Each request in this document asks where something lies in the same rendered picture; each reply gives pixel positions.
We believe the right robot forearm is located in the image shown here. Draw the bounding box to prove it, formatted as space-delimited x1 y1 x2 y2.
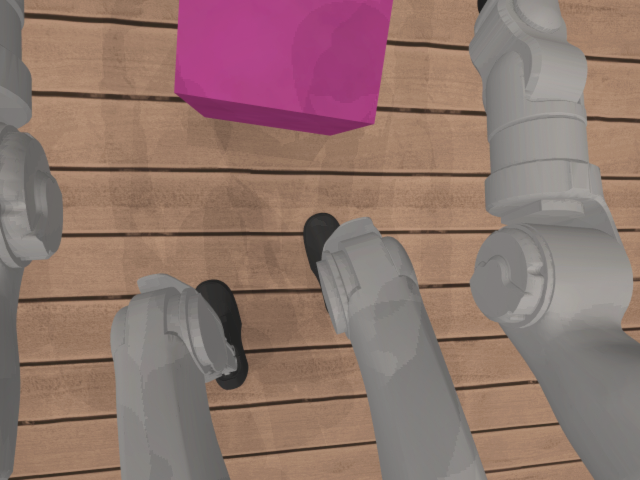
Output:
469 0 626 252

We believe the robot right upper arm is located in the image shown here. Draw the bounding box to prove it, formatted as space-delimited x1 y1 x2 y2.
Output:
470 223 640 480

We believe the right robot thigh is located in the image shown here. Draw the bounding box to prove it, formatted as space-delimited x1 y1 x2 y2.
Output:
316 232 487 480

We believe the robot left upper arm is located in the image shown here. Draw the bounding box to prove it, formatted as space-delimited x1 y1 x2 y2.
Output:
0 122 63 480

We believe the left robot forearm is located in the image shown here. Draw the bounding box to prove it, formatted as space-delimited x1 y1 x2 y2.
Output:
0 0 32 129

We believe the right robot foot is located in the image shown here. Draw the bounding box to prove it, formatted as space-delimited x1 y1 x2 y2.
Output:
303 213 340 313

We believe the carton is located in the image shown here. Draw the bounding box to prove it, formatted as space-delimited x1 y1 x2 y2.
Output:
174 0 393 136

